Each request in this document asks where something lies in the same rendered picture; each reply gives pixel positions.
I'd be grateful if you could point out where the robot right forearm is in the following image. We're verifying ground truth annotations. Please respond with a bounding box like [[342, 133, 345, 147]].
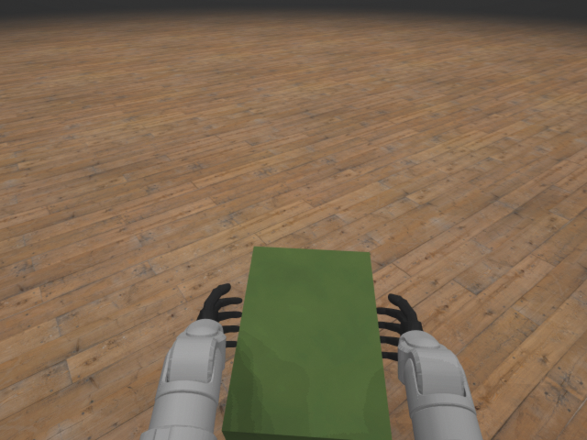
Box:
[[398, 330, 483, 440]]

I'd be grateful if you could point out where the right robot hand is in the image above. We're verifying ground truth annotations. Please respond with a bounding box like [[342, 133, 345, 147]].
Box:
[[376, 293, 423, 361]]

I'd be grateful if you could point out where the carton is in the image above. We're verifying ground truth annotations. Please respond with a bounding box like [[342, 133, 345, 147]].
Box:
[[222, 247, 392, 440]]

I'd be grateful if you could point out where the robot left forearm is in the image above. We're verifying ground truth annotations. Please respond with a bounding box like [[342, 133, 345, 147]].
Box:
[[139, 319, 227, 440]]

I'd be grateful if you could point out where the left robot hand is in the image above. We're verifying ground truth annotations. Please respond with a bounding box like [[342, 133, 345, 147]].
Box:
[[196, 283, 242, 347]]

